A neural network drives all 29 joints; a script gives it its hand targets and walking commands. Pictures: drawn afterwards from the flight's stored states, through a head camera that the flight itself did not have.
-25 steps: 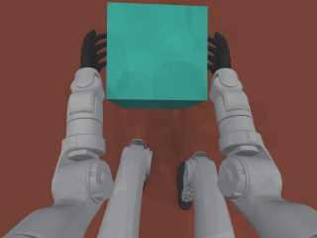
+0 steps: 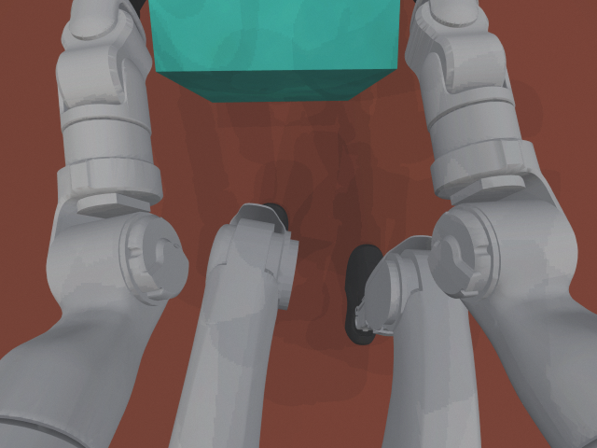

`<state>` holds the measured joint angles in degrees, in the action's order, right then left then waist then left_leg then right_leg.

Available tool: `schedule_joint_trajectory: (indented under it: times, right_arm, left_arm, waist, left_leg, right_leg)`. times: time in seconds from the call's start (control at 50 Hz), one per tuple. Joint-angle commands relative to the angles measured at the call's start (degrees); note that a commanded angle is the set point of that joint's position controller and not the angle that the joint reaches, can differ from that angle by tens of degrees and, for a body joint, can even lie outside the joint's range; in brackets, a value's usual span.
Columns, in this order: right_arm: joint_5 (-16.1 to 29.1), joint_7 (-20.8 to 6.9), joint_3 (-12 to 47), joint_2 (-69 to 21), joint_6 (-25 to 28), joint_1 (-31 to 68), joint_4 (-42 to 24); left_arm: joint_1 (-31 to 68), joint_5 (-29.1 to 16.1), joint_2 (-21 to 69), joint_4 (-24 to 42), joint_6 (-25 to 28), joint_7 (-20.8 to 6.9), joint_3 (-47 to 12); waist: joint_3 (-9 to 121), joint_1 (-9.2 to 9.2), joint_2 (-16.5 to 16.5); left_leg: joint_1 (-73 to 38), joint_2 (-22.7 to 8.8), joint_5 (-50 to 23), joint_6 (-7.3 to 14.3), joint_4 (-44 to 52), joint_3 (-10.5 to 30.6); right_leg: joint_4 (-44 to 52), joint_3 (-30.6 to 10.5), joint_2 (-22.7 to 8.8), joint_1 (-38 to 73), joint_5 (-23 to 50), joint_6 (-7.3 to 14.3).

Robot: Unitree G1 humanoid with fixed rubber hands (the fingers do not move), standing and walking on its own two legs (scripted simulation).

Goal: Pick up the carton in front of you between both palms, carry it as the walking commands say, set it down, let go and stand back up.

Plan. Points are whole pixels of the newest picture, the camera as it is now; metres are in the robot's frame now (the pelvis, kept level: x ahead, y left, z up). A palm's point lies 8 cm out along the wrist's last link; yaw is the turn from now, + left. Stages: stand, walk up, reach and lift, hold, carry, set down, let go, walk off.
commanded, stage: set down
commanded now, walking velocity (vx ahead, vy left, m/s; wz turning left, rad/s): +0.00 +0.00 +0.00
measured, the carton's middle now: out of the picture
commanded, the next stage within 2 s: none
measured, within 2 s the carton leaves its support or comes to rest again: rests again in 0.60 s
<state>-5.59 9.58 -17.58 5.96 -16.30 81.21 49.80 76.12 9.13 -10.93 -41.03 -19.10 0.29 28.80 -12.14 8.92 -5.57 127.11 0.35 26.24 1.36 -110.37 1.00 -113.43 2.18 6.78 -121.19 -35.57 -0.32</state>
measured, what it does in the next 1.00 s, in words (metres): lowers itself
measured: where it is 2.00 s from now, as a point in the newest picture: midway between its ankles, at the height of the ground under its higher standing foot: (311, 291)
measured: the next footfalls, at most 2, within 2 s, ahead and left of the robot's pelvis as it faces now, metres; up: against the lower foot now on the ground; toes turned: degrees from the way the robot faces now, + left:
none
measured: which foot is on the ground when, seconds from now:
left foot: down 0.00-1.00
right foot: down 0.00-1.00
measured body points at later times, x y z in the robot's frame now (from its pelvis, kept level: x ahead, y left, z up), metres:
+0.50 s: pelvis +0.00 +0.01 -0.05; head +0.38 +0.08 +0.18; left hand +0.51 +0.30 -0.22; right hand +0.59 +0.01 -0.23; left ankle +0.13 +0.11 -0.40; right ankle +0.09 -0.10 -0.40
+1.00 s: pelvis -0.01 -0.01 -0.06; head +0.37 +0.06 +0.16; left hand +0.50 +0.31 -0.24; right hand +0.59 +0.01 -0.24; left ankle +0.13 +0.11 -0.40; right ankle +0.09 -0.10 -0.40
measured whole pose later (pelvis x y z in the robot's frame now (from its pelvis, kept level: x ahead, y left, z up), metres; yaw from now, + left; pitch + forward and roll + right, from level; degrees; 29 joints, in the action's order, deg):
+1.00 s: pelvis -0.01 -0.01 -0.06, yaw +0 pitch +33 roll +0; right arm -2.1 4.4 -11.4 12.3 -13.0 95.0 61.6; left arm 84.2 5.6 -18.8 -51.2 -14.1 -6.9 30.8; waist -29.9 10.4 -4.7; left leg 126.8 -2.7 29.2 1.6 -122.8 -1.3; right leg -127.3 1.1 9.6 -123.1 -37.6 -0.1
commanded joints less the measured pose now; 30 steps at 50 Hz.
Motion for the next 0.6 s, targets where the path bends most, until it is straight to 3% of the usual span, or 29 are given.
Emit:
schedule_joint_trajectory:
  times: [0.0, 0.14, 0.2, 0.3, 0.38, 0.48, 0.58]
  right_arm:
    - [8.2, -11.7, 22.3, -45.4, 2.4, 38.0, -4.8]
    - [12.6, -12.6, 25.4, -42.4, 3.2, 42.6, -4.7]
    - [14.4, -12.9, 27.9, -42.9, 3.6, 44.5, -5.7]
    - [14.7, -13.8, 27.1, -43.0, 4.2, 42.7, -3.7]
    - [13.5, -14.6, 25.1, -43.0, 4.3, 41.0, -1.3]
    - [12.3, -14.4, 23.9, -42.4, 4.2, 40.9, 0.5]
    - [11.8, -13.7, 23.6, -40.2, 4.1, 40.9, 2.3]
  left_arm:
    - [36.2, -10.0, 42.2, 2.4, 1.6, -14.6, -25.7]
    - [41.5, -14.1, 40.7, 3.5, 2.2, -14.4, -28.8]
    - [43.7, -16.0, 39.7, 5.4, 2.7, -14.4, -29.5]
    - [40.5, -15.2, 40.8, 1.0, 2.4, -14.7, -27.5]
    - [39.4, -14.0, 41.4, -1.2, 2.6, -15.3, -26.0]
    - [39.5, -12.6, 38.9, -2.2, 3.2, -16.3, -23.4]
    - [40.7, -11.9, 35.0, -3.1, 3.7, -16.9, -21.4]
  waist:
    - [72.7, 6.39, 1.5]
    - [72.0, 7.35, 1.9]
    - [72.6, 8.37, -0.7]
    - [67.7, 8.96, 0.3]
    - [60.5, 8.26, -0.5]
    - [55.0, 8.89, -4.2]
    - [51.3, 10.03, -5.1]
  left_leg:
    - [-51.0, 4.5, -24.3, -3.3, 3.4, -3.5]
    - [-56.6, 3.9, -29.7, -3.3, -0.6, -2.0]
    - [-57.9, 3.7, -32.9, -2.7, -2.2, -0.8]
    - [-63.3, 3.6, -36.4, -2.2, -3.8, 1.3]
    - [-59.6, 3.5, -33.1, -1.8, -4.0, 1.7]
    - [-45.5, 3.4, -24.6, -1.5, -3.5, -0.6]
    - [-36.5, 3.0, -17.9, -1.0, -3.7, -2.2]
  right_leg:
    - [5.8, 0.3, 5.7, 21.6, 12.7, -0.1]
    - [1.2, 0.4, 5.3, 17.1, 11.8, 0.4]
    - [-0.7, 0.7, 5.4, 17.2, 12.9, 0.4]
    - [-1.2, 0.9, 5.3, 6.3, 8.5, 0.4]
    - [-1.2, 0.7, 5.2, 1.8, 6.1, 0.5]
    - [-2.0, -0.2, 4.8, 10.6, 9.1, 0.9]
    - [-2.3, -1.7, 4.4, 17.3, 10.1, 1.3]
